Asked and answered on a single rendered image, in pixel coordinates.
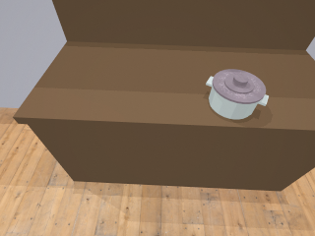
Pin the table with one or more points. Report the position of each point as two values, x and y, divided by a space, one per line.
125 101

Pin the knob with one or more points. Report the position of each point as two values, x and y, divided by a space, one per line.
241 79

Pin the pot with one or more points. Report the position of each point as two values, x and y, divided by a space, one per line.
229 109

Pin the lid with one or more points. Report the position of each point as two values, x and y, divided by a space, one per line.
224 85

